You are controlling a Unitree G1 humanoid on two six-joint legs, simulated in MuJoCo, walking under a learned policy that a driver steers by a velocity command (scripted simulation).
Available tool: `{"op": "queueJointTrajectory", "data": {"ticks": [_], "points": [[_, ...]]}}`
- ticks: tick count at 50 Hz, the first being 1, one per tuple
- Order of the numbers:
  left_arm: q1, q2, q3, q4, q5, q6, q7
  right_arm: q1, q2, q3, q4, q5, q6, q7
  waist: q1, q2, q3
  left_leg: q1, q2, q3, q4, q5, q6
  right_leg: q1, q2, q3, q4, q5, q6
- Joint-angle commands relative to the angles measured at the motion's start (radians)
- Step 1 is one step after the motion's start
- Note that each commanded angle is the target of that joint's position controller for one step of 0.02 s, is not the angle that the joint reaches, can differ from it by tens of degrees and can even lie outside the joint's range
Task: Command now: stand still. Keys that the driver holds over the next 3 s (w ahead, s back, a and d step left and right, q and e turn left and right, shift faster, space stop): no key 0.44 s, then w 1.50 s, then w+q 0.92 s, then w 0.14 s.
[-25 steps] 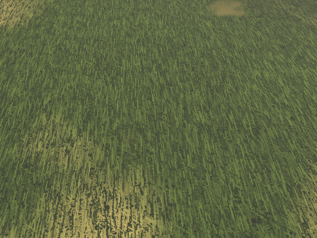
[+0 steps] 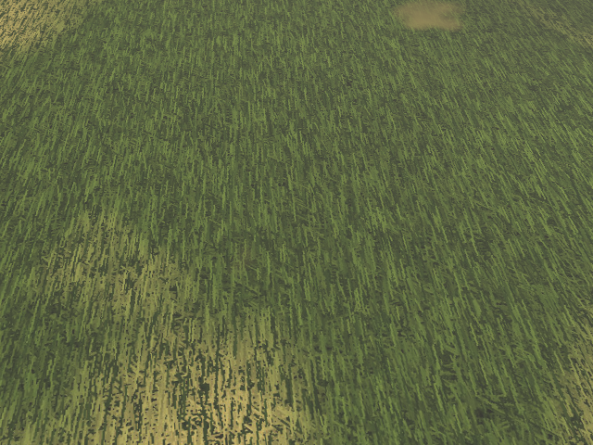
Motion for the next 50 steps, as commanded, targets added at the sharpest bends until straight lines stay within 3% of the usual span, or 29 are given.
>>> {"op": "queueJointTrajectory", "data": {"ticks": [1, 22, 23, 25, 27, 28, 30, 33, 36, 38, 40, 41, 42, 43, 44, 46, 47, 50], "points": [[0.054, 0.082, 0.010, -0.003, 0.000, -0.004, 0.004, 0.052, -0.091, -0.015, -0.008, 0.000, -0.006, -0.004, 0.000, 0.012, 0.033, -0.022, 0.135, -0.119, -0.070, 0.113, 0.014, -0.035, -0.103, 0.076, -0.041, 0.118, -0.027], [0.101, 0.041, 0.008, 0.020, 0.000, -0.005, 0.011, 0.100, -0.051, -0.018, 0.021, -0.001, -0.009, -0.010, -0.001, 0.010, 0.046, -0.024, 0.131, -0.121, -0.067, 0.129, 0.020, -0.048, -0.106, 0.064, -0.022, 0.109, -0.020], [0.109, 0.033, 0.006, 0.022, 0.002, -0.005, 0.011, 0.107, -0.048, -0.017, 0.023, -0.002, -0.008, -0.009, -0.004, 0.013, 0.026, -0.017, 0.126, -0.126, -0.085, 0.031, 0.021, -0.042, -0.098, 0.059, -0.025, 0.054, -0.021], [0.101, 0.039, 0.012, 0.008, 0.010, -0.003, 0.009, 0.118, -0.088, -0.035, 0.021, -0.003, -0.001, -0.008, -0.014, 0.057, 0.050, -0.031, 0.126, -0.169, -0.121, -0.239, 0.047, -0.096, -0.048, 0.016, 0.045, -0.114, -0.032], [0.062, 0.036, 0.016, -0.027, 0.027, -0.005, -0.002, 0.185, -0.125, -0.057, 0.030, -0.002, 0.011, -0.005, -0.046, 0.128, 0.097, -0.024, 0.209, -0.312, -0.194, -0.557, 0.125, -0.251, 0.006, -0.054, 0.213, -0.280, -0.046], [0.037, 0.026, 0.015, -0.048, 0.037, -0.011, -0.010, 0.216, -0.131, -0.065, 0.037, -0.004, 0.012, -0.004, -0.060, 0.144, 0.136, -0.034, 0.276, -0.393, -0.236, -0.633, 0.170, -0.312, -0.004, -0.093, 0.292, -0.282, -0.048], [-0.019, 0.031, 0.020, -0.090, 0.039, -0.031, -0.022, 0.239, -0.124, -0.073, 0.036, -0.016, 0.000, 0.001, -0.069, 0.115, 0.186, -0.047, 0.355, -0.478, -0.287, -0.579, 0.225, -0.414, -0.063, -0.095, 0.446, -0.275, -0.048], [-0.035, 0.039, 0.032, -0.125, 0.029, -0.062, -0.041, 0.213, -0.126, -0.082, 0.018, -0.016, -0.030, 0.006, -0.037, 0.063, 0.150, 0.009, 0.329, -0.388, -0.266, -0.377, 0.208, -0.453, -0.096, -0.094, 0.458, -0.233, -0.043], [-0.048, 0.037, 0.043, -0.154, 0.017, -0.071, -0.053, 0.193, -0.130, -0.086, 0.003, -0.011, -0.047, 0.006, -0.020, 0.099, 0.112, -0.043, 0.271, -0.268, -0.225, -0.253, 0.177, -0.316, -0.072, -0.137, 0.326, -0.181, -0.040], [0.018, 0.024, 0.048, -0.146, 0.009, -0.071, -0.052, 0.163, -0.136, -0.089, -0.008, -0.002, -0.049, 0.009, 0.023, 0.101, 0.104, -0.163, 0.242, -0.209, -0.169, -0.246, 0.157, -0.118, -0.042, -0.181, 0.184, -0.076, -0.047], [0.188, 0.049, 0.067, -0.092, 0.010, -0.076, -0.042, 0.155, -0.110, -0.081, -0.020, -0.007, -0.059, 0.015, 0.089, 0.031, 0.061, -0.328, 0.179, -0.141, 0.005, -0.206, 0.122, 0.175, -0.017, -0.166, 0.091, -0.084, -0.049], [0.315, 0.119, 0.088, -0.070, 0.026, -0.087, -0.031, 0.128, -0.054, -0.064, -0.045, -0.012, -0.070, 0.023, 0.143, -0.145, 0.020, -0.417, 0.082, -0.015, 0.304, -0.173, 0.079, 0.286, -0.212, 0.101, -0.066, -0.272, -0.077], [0.434, 0.222, 0.112, -0.044, 0.019, -0.080, -0.030, 0.137, -0.014, -0.056, -0.088, -0.010, -0.075, 0.032, 0.144, -0.328, -0.023, -0.603, -0.023, 0.080, 0.604, -0.338, 0.050, 0.343, -0.435, 0.548, -0.244, -0.572, -0.183], [0.347, 0.165, 0.100, -0.056, 0.016, -0.069, -0.029, 0.098, -0.092, -0.073, -0.095, -0.037, -0.069, 0.041, 0.086, -0.154, 0.070, -0.640, 0.055, 0.009, 0.760, -0.290, 0.063, 0.225, -0.441, 0.565, -0.245, -0.624, -0.206], [0.236, 0.132, 0.090, -0.099, 0.014, -0.074, -0.037, 0.062, -0.079, -0.072, -0.102, -0.037, -0.072, 0.053, 0.046, -0.059, 0.125, -0.645, 0.097, -0.017, 0.788, -0.176, 0.066, 0.135, -0.402, 0.464, -0.238, -0.526, -0.196], [0.160, 0.098, 0.079, -0.128, 0.012, -0.096, -0.041, 0.059, -0.057, -0.071, -0.095, -0.027, -0.077, 0.064, -0.003, -0.018, 0.111, -0.567, 0.138, -0.018, 0.742, -0.047, 0.043, 0.074, -0.319, 0.273, -0.252, -0.226, -0.168], [0.165, 0.073, 0.070, -0.122, 0.011, -0.104, -0.038, 0.066, -0.060, -0.072, -0.091, -0.030, -0.070, 0.067, -0.014, -0.027, 0.095, -0.545, 0.143, -0.004, 0.725, -0.019, 0.027, 0.078, -0.285, 0.197, -0.252, -0.101, -0.155], [0.258, 0.062, 0.061, -0.085, 0.007, -0.117, -0.031, 0.015, -0.061, -0.079, -0.109, -0.026, -0.050, 0.069, -0.014, -0.051, 0.074, -0.581, 0.130, 0.043, 0.702, 0.025, 0.004, 0.136, -0.249, 0.074, -0.219, 0.240, -0.150]]}}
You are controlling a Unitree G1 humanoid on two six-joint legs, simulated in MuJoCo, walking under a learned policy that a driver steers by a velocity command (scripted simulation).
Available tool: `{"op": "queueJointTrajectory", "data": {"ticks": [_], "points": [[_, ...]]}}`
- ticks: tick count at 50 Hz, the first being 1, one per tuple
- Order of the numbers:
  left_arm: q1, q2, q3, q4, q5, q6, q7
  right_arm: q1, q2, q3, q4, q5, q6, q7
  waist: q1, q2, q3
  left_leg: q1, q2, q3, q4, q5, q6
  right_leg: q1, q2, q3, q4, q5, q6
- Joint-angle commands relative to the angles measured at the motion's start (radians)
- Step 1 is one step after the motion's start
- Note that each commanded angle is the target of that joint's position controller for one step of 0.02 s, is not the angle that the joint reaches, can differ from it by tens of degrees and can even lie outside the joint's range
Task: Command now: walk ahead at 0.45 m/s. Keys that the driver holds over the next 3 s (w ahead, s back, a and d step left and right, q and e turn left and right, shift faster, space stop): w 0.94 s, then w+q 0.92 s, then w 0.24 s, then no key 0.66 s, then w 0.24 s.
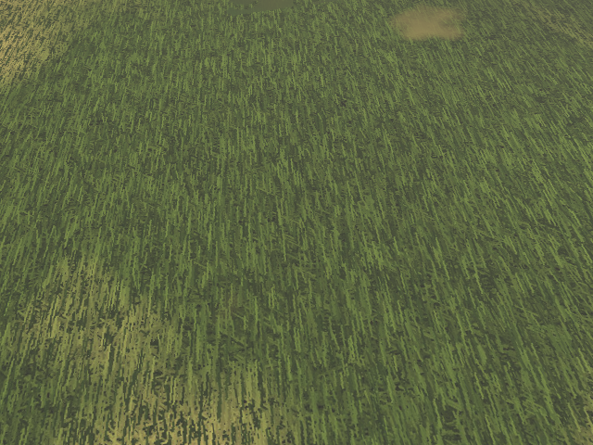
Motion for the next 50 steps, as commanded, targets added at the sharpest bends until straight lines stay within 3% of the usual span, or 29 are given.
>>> {"op": "queueJointTrajectory", "data": {"ticks": [1, 6, 9, 11, 12, 13, 14, 15, 16, 17, 18, 19, 21, 23, 25, 27, 32, 36, 39, 41, 42, 43, 44, 45, 46, 47, 49, 50], "points": [[0.111, 0.096, 0.008, 0.001, -0.003, -0.019, 0.007, -0.027, -0.032, -0.008, -0.047, 0.002, 0.011, 0.005, -0.007, -0.096, 0.105, -0.229, 0.024, 0.016, -0.009, 0.063, -0.023, 0.087, -0.258, 0.208, -0.162, 0.356, -0.080], [0.144, 0.087, -0.005, 0.006, -0.001, -0.021, 0.012, -0.268, -0.003, 0.010, -0.140, 0.014, 0.014, 0.006, 0.029, -0.115, 0.147, -0.181, -0.016, 0.085, -0.295, 0.164, -0.033, 0.053, -0.221, 0.124, -0.166, 0.557, -0.074], [0.161, 0.107, -0.002, 0.016, 0.001, -0.025, 0.019, -0.323, -0.012, 0.014, -0.167, 0.021, 0.013, 0.001, 0.033, -0.133, 0.147, -0.086, -0.046, 0.111, -0.435, 0.187, 0.001, 0.089, -0.243, 0.108, -0.155, 0.671, -0.073], [0.136, 0.125, 0.002, 0.016, 0.003, -0.028, 0.022, -0.273, -0.039, 0.004, -0.163, 0.021, 0.008, -0.009, -0.006, -0.135, 0.109, 0.010, -0.078, 0.116, -0.475, 0.155, 0.043, 0.141, -0.260, 0.089, -0.070, 0.887, -0.065], [0.122, 0.138, 0.007, 0.015, 0.005, -0.028, 0.025, -0.200, -0.058, -0.005, -0.143, 0.020, 0.003, -0.017, -0.040, -0.141, 0.067, 0.086, -0.102, 0.114, -0.481, 0.122, 0.062, 0.168, -0.264, 0.081, 0.019, 1.003, -0.059], [0.109, 0.149, 0.011, 0.014, 0.008, -0.023, 0.026, -0.075, -0.080, -0.019, -0.103, 0.022, -0.004, -0.024, -0.089, -0.139, 0.001, 0.200, -0.122, 0.107, -0.506, 0.103, 0.082, 0.184, -0.261, 0.074, 0.165, 1.052, -0.053], [0.089, 0.157, 0.014, 0.009, 0.003, -0.018, 0.023, 0.079, -0.100, -0.033, -0.053, 0.016, -0.012, -0.032, -0.156, -0.120, -0.071, 0.388, -0.110, 0.092, -0.581, 0.144, 0.102, 0.118, -0.237, 0.055, 0.359, 0.956, -0.043], [0.102, 0.123, 0.006, -0.012, -0.004, -0.016, 0.016, 0.226, -0.171, -0.055, -0.023, -0.009, -0.016, -0.041, -0.194, -0.042, -0.171, 0.616, 0.082, -0.118, -0.597, -0.006, 0.145, -0.070, -0.189, 0.030, 0.642, 0.615, -0.037], [0.237, 0.003, -0.010, -0.021, -0.034, -0.010, 0.000, 0.239, -0.243, -0.073, -0.029, -0.023, -0.012, -0.034, -0.107, 0.178, -0.272, 0.850, 0.378, -0.662, -0.705, -0.068, 0.315, -0.435, 0.014, 0.019, 1.046, -0.250, 0.000], [0.140, 0.109, 0.016, -0.029, -0.011, -0.004, 0.002, 0.152, -0.201, -0.068, -0.036, 0.018, -0.003, -0.023, -0.101, 0.026, -0.210, 0.754, 0.331, -0.728, -0.814, -0.227, 0.295, -0.533, -0.025, 0.139, 1.106, -0.212, -0.022], [0.030, 0.121, 0.022, -0.071, -0.004, -0.008, -0.001, 0.037, -0.143, -0.050, -0.057, 0.028, -0.006, -0.021, -0.062, 0.007, -0.046, 0.594, 0.305, -0.560, -0.848, -0.233, 0.253, -0.571, -0.079, 0.134, 1.060, -0.106, -0.028], [-0.020, 0.111, 0.023, -0.081, 0.000, -0.012, -0.003, -0.009, -0.086, -0.036, -0.061, 0.024, -0.017, -0.017, -0.039, -0.048, 0.022, 0.470, 0.264, -0.460, -0.882, -0.108, 0.223, -0.534, -0.111, 0.130, 1.002, -0.047, -0.028], [0.002, 0.072, 0.023, -0.074, 0.021, 0.010, -0.010, 0.008, -0.025, -0.014, -0.031, 0.021, -0.034, -0.026, 0.021, -0.035, 0.051, 0.333, 0.188, -0.296, -0.906, 0.078, 0.168, -0.427, -0.146, 0.127, 0.913, -0.023, -0.010], [0.003, 0.047, 0.022, -0.077, 0.025, 0.030, -0.019, 0.066, -0.033, -0.010, -0.006, 0.023, -0.050, -0.031, 0.038, -0.020, 0.054, 0.310, 0.163, -0.224, -0.914, 0.202, 0.158, -0.410, -0.150, 0.106, 0.858, -0.019, 0.009], [-0.067, 0.056, 0.025, -0.104, 0.026, 0.045, -0.024, 0.106, -0.066, -0.013, 0.005, 0.024, -0.057, -0.033, 0.039, -0.005, 0.076, 0.313, 0.147, -0.172, -0.936, 0.239, 0.152, -0.471, -0.164, 0.082, 0.796, 0.027, 0.026], [-0.172, 0.070, 0.026, -0.143, 0.023, 0.050, -0.029, 0.145, -0.073, -0.011, 0.010, 0.026, -0.054, -0.032, 0.019, 0.003, 0.101, 0.339, 0.131, -0.140, -0.954, 0.276, 0.139, -0.546, -0.177, 0.059, 0.714, 0.104, 0.043], [-0.379, 0.058, 0.013, -0.213, 0.005, 0.045, -0.035, 0.240, -0.063, 0.001, 0.024, 0.027, -0.052, -0.034, -0.037, 0.023, 0.113, 0.422, 0.099, -0.070, -0.939, 0.457, 0.095, -0.555, -0.146, 0.000, 0.440, 0.248, 0.058], [-0.476, 0.065, 0.010, -0.249, 0.002, 0.038, -0.032, 0.303, -0.069, 0.003, 0.046, 0.018, -0.048, -0.044, -0.067, 0.035, 0.118, 0.561, 0.132, -0.065, -0.897, 0.558, 0.105, -0.562, -0.113, -0.023, 0.319, 0.238, 0.032], [-0.453, 0.084, 0.018, -0.257, 0.003, 0.026, -0.026, 0.278, -0.087, -0.002, 0.049, 0.010, -0.045, -0.053, -0.030, 0.043, 0.103, 0.630, 0.163, -0.050, -0.804, 0.773, 0.107, -0.484, -0.077, -0.031, 0.254, 0.136, -0.013], [-0.272, 0.117, 0.038, -0.202, 0.004, 0.014, -0.013, 0.248, -0.107, -0.008, 0.048, 0.008, -0.042, -0.055, 0.049, 0.050, 0.011, 0.633, 0.154, -0.031, -0.599, 0.978, 0.087, -0.272, -0.017, -0.046, 0.202, 0.082, -0.053], [-0.104, 0.142, 0.053, -0.147, 0.014, 0.004, -0.004, 0.226, -0.108, -0.008, 0.041, 0.017, -0.039, -0.053, 0.123, 0.029, -0.071, 0.542, 0.123, -0.004, -0.408, 0.887, 0.069, -0.054, -0.032, -0.026, 0.141, 0.139, -0.080], [0.071, 0.226, 0.077, -0.115, 0.041, -0.001, 0.007, 0.222, -0.073, 0.003, 0.006, 0.028, -0.041, -0.048, 0.175, -0.061, -0.197, 0.329, 0.071, 0.030, -0.111, 0.524, 0.053, 0.206, -0.254, 0.213, 0.140, 0.066, -0.134], [0.085, 0.293, 0.095, -0.111, 0.042, 0.007, -0.002, 0.354, 0.017, 0.013, 0.002, 0.066, -0.037, -0.035, 0.103, -0.276, -0.296, -0.025, -0.130, 0.039, 0.251, -0.283, 0.015, 0.429, -0.515, 0.716, 0.025, 0.041, -0.295], [-0.006, 0.236, 0.085, -0.122, 0.006, 0.019, -0.011, 0.260, -0.082, -0.012, 0.002, 0.037, -0.030, -0.040, 0.086, -0.090, -0.206, -0.112, -0.072, -0.089, 0.299, -0.225, 0.034, 0.329, -0.452, 0.700, -0.030, -0.065, -0.254], [-0.112, 0.181, 0.067, -0.140, -0.004, 0.017, -0.015, 0.163, -0.079, -0.015, -0.034, 0.030, -0.035, -0.035, 0.054, -0.076, -0.061, -0.137, -0.032, -0.086, 0.254, -0.126, 0.034, 0.175, -0.419, 0.542, -0.063, -0.041, -0.216], [-0.155, 0.131, 0.054, -0.140, 0.001, 0.009, -0.018, 0.124, -0.062, -0.014, -0.042, 0.027, -0.038, -0.033, 0.028, -0.038, 0.005, -0.106, -0.002, -0.082, 0.201, -0.069, 0.031, 0.064, -0.375, 0.443, -0.098, 0.070, -0.186], [-0.147, 0.073, 0.035, -0.115, 0.001, -0.006, -0.006, 0.156, -0.021, -0.012, -0.027, 0.008, -0.011, -0.023, -0.023, -0.061, 0.033, -0.012, 0.028, -0.084, 0.121, -0.038, 0.014, -0.058, -0.308, 0.277, -0.134, 0.172, -0.121], [-0.116, 0.073, 0.032, -0.102, 0.001, -0.016, -0.003, 0.165, -0.009, -0.013, -0.024, 0.006, 0.001, -0.018, -0.030, -0.072, 0.034, 0.008, 0.025, -0.081, 0.103, -0.032, 0.007, -0.078, -0.301, 0.240, -0.144, 0.212, -0.110]]}}
Over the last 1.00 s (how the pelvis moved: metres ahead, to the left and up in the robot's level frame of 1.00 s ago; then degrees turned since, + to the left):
0.16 -0.06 0.00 0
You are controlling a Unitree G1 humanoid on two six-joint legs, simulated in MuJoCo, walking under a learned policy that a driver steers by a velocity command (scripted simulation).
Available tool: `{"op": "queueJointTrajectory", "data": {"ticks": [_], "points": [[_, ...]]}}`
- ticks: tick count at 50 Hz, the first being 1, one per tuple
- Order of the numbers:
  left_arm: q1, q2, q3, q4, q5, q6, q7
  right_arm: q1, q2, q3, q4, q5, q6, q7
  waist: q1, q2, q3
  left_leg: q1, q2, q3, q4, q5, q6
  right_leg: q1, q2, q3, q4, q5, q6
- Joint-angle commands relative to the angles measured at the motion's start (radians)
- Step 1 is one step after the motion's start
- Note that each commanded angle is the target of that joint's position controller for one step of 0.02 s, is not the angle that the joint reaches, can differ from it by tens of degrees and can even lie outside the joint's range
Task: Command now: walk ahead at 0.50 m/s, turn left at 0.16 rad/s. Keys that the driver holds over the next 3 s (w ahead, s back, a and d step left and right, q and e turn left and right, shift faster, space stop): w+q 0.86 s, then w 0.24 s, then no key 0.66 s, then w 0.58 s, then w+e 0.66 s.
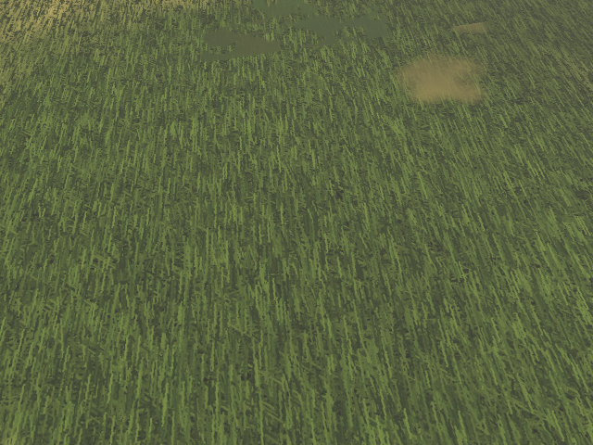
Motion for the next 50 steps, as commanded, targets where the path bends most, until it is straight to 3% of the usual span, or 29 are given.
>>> {"op": "queueJointTrajectory", "data": {"ticks": [1, 4, 9, 14, 16, 18, 19, 20, 21, 22, 23, 24, 25, 26, 28, 31, 36, 41, 43, 45, 47, 48, 49, 50], "points": [[0.107, 0.042, -0.001, 0.005, -0.005, -0.032, 0.009, 0.099, -0.021, -0.011, -0.018, -0.013, 0.025, 0.015, -0.020, -0.061, -0.020, -0.125, 0.058, -0.043, -0.014, 0.052, -0.014, 0.092, -0.291, 0.256, -0.263, 0.173, -0.085], [0.156, 0.076, 0.003, 0.015, -0.004, -0.042, 0.013, -0.009, -0.029, -0.014, -0.059, -0.012, 0.044, 0.025, -0.014, -0.073, 0.018, -0.231, 0.075, -0.032, -0.071, 0.152, -0.025, 0.102, -0.278, 0.166, -0.298, 0.202, -0.059], [0.211, 0.068, -0.007, 0.017, -0.005, -0.043, 0.019, -0.200, -0.025, -0.003, -0.131, -0.002, 0.040, 0.036, 0.023, -0.079, 0.049, -0.285, 0.063, 0.025, -0.312, 0.316, -0.035, 0.158, -0.248, 0.037, -0.299, 0.345, -0.015], [0.295, 0.089, -0.005, 0.045, -0.002, -0.035, 0.038, -0.337, -0.020, 0.009, -0.196, -0.006, 0.036, 0.041, 0.061, -0.083, 0.063, -0.267, 0.029, 0.124, -0.510, 0.297, 0.002, 0.313, -0.291, -0.037, -0.242, 0.525, -0.012], [0.285, 0.107, -0.002, 0.045, 0.000, -0.028, 0.047, -0.316, -0.033, 0.002, -0.200, -0.009, 0.036, 0.040, 0.037, -0.097, 0.038, -0.206, -0.010, 0.155, -0.544, 0.219, 0.037, 0.368, -0.307, -0.071, -0.156, 0.754, -0.006], [0.260, 0.136, 0.007, 0.038, 0.005, -0.017, 0.055, -0.221, -0.059, -0.013, -0.179, -0.012, 0.036, 0.033, -0.013, -0.130, -0.024, -0.092, -0.071, 0.186, -0.549, 0.116, 0.084, 0.401, -0.321, -0.100, 0.012, 0.999, -0.005], [0.246, 0.150, 0.012, 0.029, 0.007, -0.008, 0.054, -0.131, -0.080, -0.025, -0.153, -0.014, 0.034, 0.031, -0.049, -0.135, -0.075, 0.004, -0.100, 0.186, -0.576, 0.083, 0.110, 0.391, -0.324, -0.105, 0.158, 1.015, -0.009], [0.228, 0.160, 0.016, 0.016, 0.002, -0.002, 0.048, -0.005, -0.110, -0.042, -0.116, -0.023, 0.027, 0.027, -0.109, -0.113, -0.139, 0.180, -0.115, 0.158, -0.663, 0.107, 0.142, 0.308, -0.311, -0.119, 0.366, 0.896, 0.003], [0.205, 0.145, 0.012, -0.022, -0.005, -0.004, 0.039, 0.118, -0.196, -0.073, -0.096, -0.036, 0.025, 0.016, -0.167, -0.019, -0.228, 0.409, 0.057, -0.081, -0.716, 0.028, 0.208, 0.088, -0.274, -0.125, 0.682, 0.539, 0.030], [0.219, 0.059, 0.002, -0.098, -0.020, -0.013, 0.016, 0.065, -0.284, -0.093, -0.126, -0.019, 0.037, 0.014, -0.078, 0.229, -0.294, 0.675, 0.336, -0.672, -0.837, 0.082, 0.377, -0.361, -0.019, -0.043, 1.062, -0.360, 0.090], [0.108, 0.128, 0.010, -0.126, -0.008, -0.026, 0.008, 0.070, -0.272, -0.090, -0.124, 0.002, 0.051, 0.011, -0.104, 0.042, -0.259, 0.639, 0.326, -0.671, -0.899, 0.077, 0.375, -0.489, -0.060, 0.149, 1.085, -0.295, 0.077], [0.049, 0.118, 0.006, -0.151, -0.017, -0.039, 0.004, 0.011, -0.226, -0.077, -0.124, 0.006, 0.051, 0.003, -0.073, 0.003, -0.139, 0.529, 0.308, -0.540, -0.916, 0.113, 0.333, -0.524, -0.114, 0.162, 1.020, -0.204, 0.071], [0.063, 0.118, 0.007, -0.142, -0.018, -0.044, 0.006, -0.029, -0.171, -0.063, -0.124, 0.007, 0.045, 0.003, -0.023, -0.077, -0.057, 0.389, 0.263, -0.445, -0.940, 0.237, 0.279, -0.466, -0.150, 0.157, 0.908, -0.154, 0.075], [0.059, 0.112, 0.008, -0.145, -0.001, -0.030, 0.009, -0.058, -0.147, -0.054, -0.127, 0.011, 0.035, -0.003, 0.012, -0.088, -0.032, 0.305, 0.206, -0.366, -0.945, 0.335, 0.240, -0.403, -0.173, 0.162, 0.832, -0.146, 0.088], [0.094, 0.091, 0.004, -0.144, 0.027, 0.012, 0.003, -0.062, -0.140, -0.045, -0.132, 0.020, 0.013, -0.006, 0.047, -0.052, -0.046, 0.233, 0.143, -0.278, -0.952, 0.455, 0.216, -0.319, -0.178, 0.154, 0.755, -0.142, 0.116], [0.021, 0.087, 0.002, -0.185, 0.028, 0.042, -0.006, -0.002, -0.186, -0.054, -0.125, 0.024, -0.001, -0.003, 0.039, -0.017, -0.036, 0.211, 0.099, -0.239, -0.963, 0.521, 0.197, -0.357, -0.176, 0.123, 0.649, -0.071, 0.149], [-0.188, 0.103, -0.002, -0.271, 0.021, 0.049, -0.013, 0.115, -0.191, -0.053, -0.126, 0.021, 0.009, -0.002, -0.039, 0.031, -0.019, 0.310, 0.079, -0.273, -0.951, 0.542, 0.132, -0.470, -0.155, 0.117, 0.450, 0.098, 0.163], [-0.337, 0.105, -0.019, -0.340, 0.013, 0.037, -0.021, 0.187, -0.200, -0.053, -0.134, 0.010, 0.015, -0.013, -0.088, 0.047, -0.009, 0.432, 0.092, -0.324, -0.894, 0.607, 0.137, -0.494, -0.105, 0.119, 0.285, 0.128, 0.144], [-0.362, 0.116, -0.023, -0.365, 0.007, 0.027, -0.022, 0.189, -0.213, -0.055, -0.142, 0.003, 0.015, -0.019, -0.087, 0.059, -0.007, 0.459, 0.108, -0.352, -0.861, 0.652, 0.132, -0.454, -0.086, 0.125, 0.215, 0.114, 0.125], [-0.276, 0.134, -0.020, -0.350, 0.004, 0.016, -0.018, 0.141, -0.223, -0.056, -0.155, 0.003, 0.010, -0.025, -0.036, 0.070, -0.023, 0.425, 0.112, -0.336, -0.823, 0.737, 0.094, -0.284, -0.064, 0.119, 0.123, 0.091, 0.090], [-0.050, 0.177, 0.000, -0.281, 0.004, 0.002, 0.000, 0.105, -0.237, -0.055, -0.158, 0.005, -0.002, -0.015, 0.064, 0.046, -0.127, 0.383, 0.067, -0.289, -0.605, 0.935, 0.050, 0.023, -0.017, 0.089, 0.055, 0.078, 0.044], [0.093, 0.209, 0.012, -0.253, 0.017, -0.010, 0.014, 0.102, -0.215, -0.049, -0.164, 0.011, -0.010, -0.007, 0.129, 0.015, -0.218, 0.267, 0.020, -0.261, -0.401, 0.775, 0.035, 0.247, -0.111, 0.170, 0.042, 0.068, 0.010], [0.213, 0.294, 0.028, -0.250, 0.041, -0.009, 0.027, 0.165, -0.121, -0.026, -0.194, 0.030, -0.016, -0.003, 0.130, -0.148, -0.365, 0.073, -0.075, -0.172, -0.096, 0.295, 0.007, 0.481, -0.378, 0.508, 0.036, -0.026, -0.061], [0.191, 0.323, 0.044, -0.224, 0.025, 0.008, 0.014, 0.282, -0.139, -0.031, -0.183, 0.038, -0.008, -0.004, 0.055, -0.343, -0.414, -0.117, -0.177, -0.123, 0.103, -0.206, -0.009, 0.529, -0.504, 0.922, -0.112, -0.035, -0.175]]}}
Over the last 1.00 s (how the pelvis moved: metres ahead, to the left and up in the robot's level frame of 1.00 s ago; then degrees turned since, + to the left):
0.57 -0.02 -0.01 1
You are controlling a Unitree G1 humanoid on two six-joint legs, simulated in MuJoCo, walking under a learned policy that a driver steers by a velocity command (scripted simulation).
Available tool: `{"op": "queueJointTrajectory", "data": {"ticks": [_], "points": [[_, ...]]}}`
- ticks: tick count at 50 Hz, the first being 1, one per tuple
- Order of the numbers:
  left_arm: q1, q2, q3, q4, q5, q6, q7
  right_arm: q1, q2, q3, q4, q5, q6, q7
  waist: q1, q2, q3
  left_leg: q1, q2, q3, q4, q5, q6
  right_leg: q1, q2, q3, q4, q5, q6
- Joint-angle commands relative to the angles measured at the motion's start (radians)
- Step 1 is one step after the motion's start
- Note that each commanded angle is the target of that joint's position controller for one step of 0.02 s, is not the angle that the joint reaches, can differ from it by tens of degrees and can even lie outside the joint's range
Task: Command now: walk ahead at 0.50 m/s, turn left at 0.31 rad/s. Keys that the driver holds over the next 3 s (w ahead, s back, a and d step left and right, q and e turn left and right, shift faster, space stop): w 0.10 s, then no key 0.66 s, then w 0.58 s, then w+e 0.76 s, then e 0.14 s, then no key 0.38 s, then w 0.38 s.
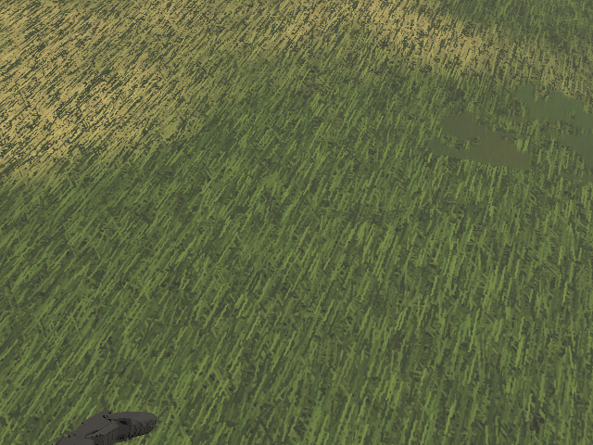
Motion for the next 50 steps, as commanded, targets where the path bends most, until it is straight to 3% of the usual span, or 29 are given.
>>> {"op": "queueJointTrajectory", "data": {"ticks": [1, 2, 3, 4, 6, 9, 12, 14, 18, 20, 21, 22, 23, 24, 26, 28, 31, 34, 36, 37, 38, 39, 40, 42, 45, 47, 50], "points": [[0.278, 0.188, 0.071, 0.023, -0.014, 0.015, 0.003, 0.099, -0.093, -0.007, -0.059, -0.016, -0.009, -0.003, 0.089, -0.131, -0.223, -0.523, 0.061, 0.041, 0.591, 0.017, -0.017, 0.593, -0.433, 0.747, -0.286, -0.247, -0.222], [0.213, 0.113, 0.053, 0.015, -0.021, 0.012, -0.002, -0.008, -0.086, -0.003, -0.074, -0.028, -0.007, 0.007, 0.097, -0.022, -0.103, -0.525, 0.092, 0.048, 0.546, 0.090, -0.021, 0.455, -0.375, 0.582, -0.306, -0.235, -0.200], [0.194, 0.089, 0.044, 0.026, -0.013, 0.008, -0.003, -0.053, -0.067, 0.001, -0.090, -0.027, -0.005, 0.014, 0.081, -0.008, -0.047, -0.513, 0.120, 0.056, 0.485, 0.121, -0.022, 0.375, -0.321, 0.466, -0.334, -0.154, -0.168], [0.213, 0.089, 0.041, 0.047, -0.014, 0.000, 0.000, -0.078, -0.064, 0.002, -0.104, -0.036, 0.001, 0.022, 0.071, -0.050, -0.028, -0.498, 0.140, 0.060, 0.435, 0.129, -0.027, 0.334, -0.285, 0.386, -0.348, -0.057, -0.153], [0.252, 0.093, 0.040, 0.079, -0.022, -0.019, -0.005, -0.064, -0.046, 0.008, -0.097, -0.040, 0.016, 0.031, 0.056, -0.088, -0.034, -0.457, 0.136, 0.082, 0.397, 0.133, -0.040, 0.305, -0.258, 0.293, -0.356, 0.183, -0.150], [0.293, 0.107, 0.038, 0.112, -0.031, -0.039, -0.011, -0.099, -0.027, 0.015, -0.107, -0.040, 0.022, 0.029, 0.041, -0.082, -0.051, -0.480, 0.132, 0.119, 0.312, 0.165, -0.068, 0.330, -0.254, 0.165, -0.332, 0.611, -0.166], [0.289, 0.101, 0.030, 0.129, -0.032, -0.025, -0.010, -0.200, 0.008, 0.039, -0.131, -0.034, 0.020, 0.033, 0.053, -0.116, -0.058, -0.422, 0.148, 0.193, 0.097, 0.276, -0.087, 0.303, -0.192, 0.047, -0.321, 0.712, -0.132], [0.323, 0.109, 0.030, 0.148, -0.034, -0.015, -0.008, -0.259, 0.018, 0.051, -0.138, -0.026, 0.020, 0.032, 0.081, -0.136, -0.074, -0.361, 0.140, 0.224, -0.012, 0.346, -0.089, 0.312, -0.179, 0.025, -0.305, 0.717, -0.115], [0.353, 0.121, 0.031, 0.176, -0.037, 0.002, -0.001, -0.280, -0.005, 0.051, -0.126, -0.026, 0.015, 0.014, 0.091, -0.123, -0.073, -0.288, 0.130, 0.217, -0.156, 0.362, -0.066, 0.364, -0.217, 0.071, -0.225, 0.615, -0.098], [0.344, 0.115, 0.028, 0.183, -0.045, 0.010, 0.007, -0.214, -0.013, 0.048, -0.091, -0.037, -0.001, 0.004, 0.054, -0.073, -0.075, -0.153, 0.130, 0.202, -0.335, 0.469, -0.043, 0.349, -0.192, 0.079, -0.122, 0.477, -0.060], [0.379, 0.098, 0.022, 0.182, -0.040, 0.008, 0.010, -0.166, -0.061, 0.039, -0.076, -0.047, -0.014, -0.004, 0.052, 0.000, -0.120, -0.024, 0.230, 0.112, -0.348, 0.739, -0.027, 0.297, -0.153, 0.063, -0.034, 0.308, -0.026], [0.479, 0.037, 0.005, 0.177, -0.043, 0.010, 0.014, -0.122, -0.114, 0.031, -0.075, -0.048, -0.018, -0.007, 0.090, 0.141, -0.210, 0.131, 0.445, -0.068, -0.275, 1.179, 0.057, 0.198, -0.087, 0.014, 0.089, -0.156, 0.002], [0.535, 0.021, 0.001, 0.219, -0.061, 0.041, 0.024, -0.108, -0.073, 0.037, -0.063, -0.015, -0.002, -0.008, 0.066, 0.196, -0.291, 0.115, 0.527, -0.164, -0.296, 1.187, 0.195, 0.197, -0.027, 0.016, 0.207, -0.501, 0.009], [0.462, 0.069, 0.013, 0.211, -0.048, 0.062, 0.028, -0.132, -0.044, 0.046, -0.068, -0.003, 0.004, -0.006, 0.055, 0.147, -0.225, 0.056, 0.501, -0.181, -0.356, 1.017, 0.213, 0.142, -0.018, 0.042, 0.272, -0.563, 0.014], [0.361, 0.059, 0.016, 0.197, -0.028, 0.082, 0.024, -0.216, -0.018, 0.060, -0.066, -0.013, 0.014, -0.018, 0.085, 0.101, -0.116, -0.067, 0.428, -0.111, -0.445, 0.781, 0.156, 0.126, -0.039, 0.063, 0.273, -0.490, 0.030], [0.384, 0.029, 0.008, 0.225, -0.024, 0.098, 0.022, -0.270, -0.018, 0.062, -0.061, -0.016, 0.020, -0.029, 0.126, 0.110, -0.096, -0.161, 0.364, -0.024, -0.486, 0.680, 0.099, 0.216, -0.049, 0.054, 0.197, -0.400, 0.048], [0.389, 0.017, 0.004, 0.259, -0.028, 0.112, 0.030, -0.271, -0.017, 0.061, -0.037, -0.014, 0.021, -0.026, 0.126, 0.101, -0.109, -0.193, 0.323, 0.022, -0.496, 0.524, 0.075, 0.287, -0.039, 0.031, 0.102, -0.322, 0.059], [0.379, 0.006, -0.002, 0.285, -0.024, 0.117, 0.035, -0.282, -0.030, 0.055, -0.012, -0.006, 0.036, -0.023, 0.135, 0.093, -0.068, -0.275, 0.291, 0.025, -0.509, 0.189, 0.036, 0.366, -0.035, 0.008, -0.081, -0.158, 0.049], [0.359, 0.033, -0.003, 0.285, -0.011, 0.106, 0.036, -0.256, -0.025, 0.050, 0.006, -0.003, 0.046, -0.019, 0.117, 0.063, -0.013, -0.345, 0.267, 0.007, -0.528, -0.005, -0.028, 0.388, -0.096, 0.077, -0.182, -0.115, 0.031], [0.342, 0.059, -0.001, 0.283, -0.013, 0.097, 0.034, -0.237, -0.019, 0.046, 0.014, 0.002, 0.053, -0.017, 0.092, 0.028, 0.031, -0.332, 0.232, 0.029, -0.532, 0.015, -0.046, 0.305, -0.120, 0.113, -0.200, -0.186, 0.019], [0.334, 0.053, -0.002, 0.298, -0.024, 0.090, 0.031, -0.234, -0.013, 0.045, 0.026, 0.002, 0.057, -0.015, 0.085, -0.040, 0.066, -0.252, 0.209, 0.061, -0.502, 0.102, -0.047, 0.195, -0.120, 0.126, -0.228, -0.245, 0.013], [0.341, 0.039, -0.005, 0.307, -0.025, 0.081, 0.029, -0.212, -0.013, 0.043, 0.040, -0.002, 0.057, -0.013, 0.079, -0.067, 0.032, -0.180, 0.200, 0.072, -0.459, 0.106, -0.038, 0.169, -0.116, 0.131, -0.261, -0.336, 0.011], [0.340, 0.051, 0.001, 0.310, -0.025, 0.076, 0.029, -0.197, -0.019, 0.039, 0.049, -0.004, 0.057, -0.012, 0.073, -0.086, 0.022, -0.161, 0.180, 0.090, -0.414, 0.052, -0.026, 0.154, -0.108, 0.135, -0.274, -0.434, 0.002], [0.339, 0.075, 0.012, 0.299, -0.025, 0.073, 0.028, -0.200, -0.031, 0.029, 0.050, -0.012, 0.057, -0.004, 0.077, -0.099, 0.046, -0.219, 0.143, 0.122, -0.339, -0.082, -0.006, 0.141, -0.127, 0.193, -0.313, -0.611, -0.039], [0.383, 0.117, 0.038, 0.314, -0.026, 0.069, 0.029, -0.260, 0.034, 0.038, 0.027, -0.027, 0.038, 0.015, 0.107, -0.187, 0.096, -0.370, 0.092, 0.232, -0.129, 0.106, -0.028, 0.246, -0.280, 0.387, -0.446, -0.659, -0.120], [0.369, 0.115, 0.046, 0.312, -0.025, 0.059, 0.027, -0.259, 0.011, 0.031, 0.017, -0.029, 0.020, 0.023, 0.096, -0.155, 0.084, -0.404, 0.133, 0.220, -0.061, 0.108, -0.023, 0.277, -0.318, 0.400, -0.465, -0.584, -0.144], [0.319, 0.106, 0.052, 0.306, -0.032, 0.047, 0.019, -0.194, 0.030, 0.030, 0.031, -0.021, -0.003, 0.027, 0.049, -0.136, 0.097, -0.234, 0.118, 0.259, -0.222, 0.096, -0.008, 0.203, -0.251, 0.277, -0.391, -0.502, -0.119]]}}
Over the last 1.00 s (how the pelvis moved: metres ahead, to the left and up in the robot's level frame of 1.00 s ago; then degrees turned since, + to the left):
0.55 0.11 -0.02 31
